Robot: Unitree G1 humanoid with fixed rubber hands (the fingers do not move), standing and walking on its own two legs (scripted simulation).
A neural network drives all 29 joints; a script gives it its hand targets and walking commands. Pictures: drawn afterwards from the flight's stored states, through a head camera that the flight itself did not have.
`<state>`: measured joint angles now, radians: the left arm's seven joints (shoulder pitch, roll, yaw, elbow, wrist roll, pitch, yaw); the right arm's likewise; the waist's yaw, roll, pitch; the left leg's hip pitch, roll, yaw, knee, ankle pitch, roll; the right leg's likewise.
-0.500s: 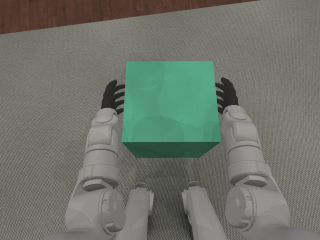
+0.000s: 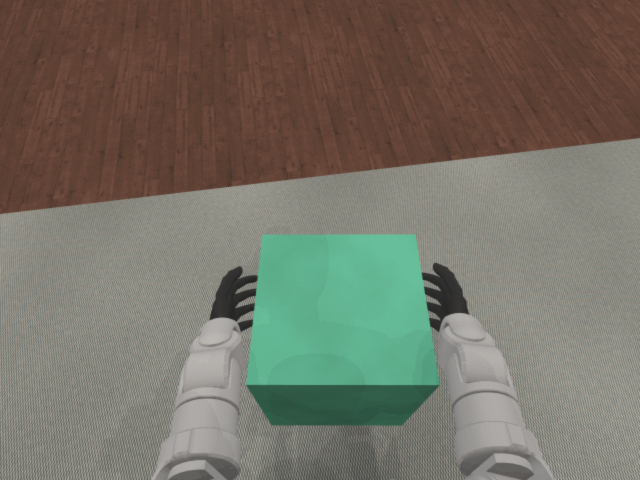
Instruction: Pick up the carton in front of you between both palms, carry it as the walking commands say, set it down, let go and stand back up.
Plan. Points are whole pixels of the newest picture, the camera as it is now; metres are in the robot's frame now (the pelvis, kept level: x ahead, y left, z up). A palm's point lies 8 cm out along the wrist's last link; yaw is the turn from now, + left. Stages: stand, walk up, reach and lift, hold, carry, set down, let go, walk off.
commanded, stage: reach and lift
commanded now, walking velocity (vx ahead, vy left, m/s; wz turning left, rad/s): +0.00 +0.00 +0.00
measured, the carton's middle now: (337, 337) +0.33 +0.00 -0.08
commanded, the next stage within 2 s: hold in 1.20 s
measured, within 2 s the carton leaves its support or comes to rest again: neither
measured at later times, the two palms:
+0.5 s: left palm (209, 324) +0.29 +0.15 +0.05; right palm (470, 320) +0.29 -0.15 +0.05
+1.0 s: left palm (207, 312) +0.30 +0.15 +0.06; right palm (471, 308) +0.30 -0.15 +0.06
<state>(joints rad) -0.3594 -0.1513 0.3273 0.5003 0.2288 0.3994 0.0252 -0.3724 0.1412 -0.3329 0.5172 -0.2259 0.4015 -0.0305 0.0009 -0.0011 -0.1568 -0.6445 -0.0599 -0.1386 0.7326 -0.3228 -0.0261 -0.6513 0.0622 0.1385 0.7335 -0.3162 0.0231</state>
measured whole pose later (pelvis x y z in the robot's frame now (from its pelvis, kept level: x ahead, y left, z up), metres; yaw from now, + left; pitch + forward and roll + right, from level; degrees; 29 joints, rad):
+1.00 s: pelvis +0.01 +0.00 +0.03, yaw +0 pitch -4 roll +0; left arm -0.26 -0.15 0.24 0.31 0.28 0.66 -0.01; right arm -0.27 0.15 -0.24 0.32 -0.28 0.67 -0.01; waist 0.00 0.00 -0.01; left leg -0.10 -0.03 -0.14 0.39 -0.21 -0.02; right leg -0.11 0.04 0.14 0.39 -0.21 0.01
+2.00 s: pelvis +0.00 +0.00 +0.04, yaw +0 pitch -7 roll +0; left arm -0.28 -0.16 0.24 0.25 0.29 0.75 -0.02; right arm -0.29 0.16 -0.24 0.25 -0.29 0.76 0.00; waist 0.00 0.00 0.01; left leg -0.05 -0.03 -0.13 0.37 -0.20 -0.01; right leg -0.06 0.03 0.13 0.37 -0.19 0.01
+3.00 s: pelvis +0.09 +0.01 +0.02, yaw -1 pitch +5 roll +0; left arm -0.16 -0.09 0.13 -0.18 0.10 1.08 0.07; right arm -0.20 0.14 -0.10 -0.14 -0.13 1.07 -0.09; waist 0.00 0.01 -0.19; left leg -0.24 0.04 0.04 0.56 -0.41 -0.02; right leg -0.33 -0.03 -0.08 0.62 -0.43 0.01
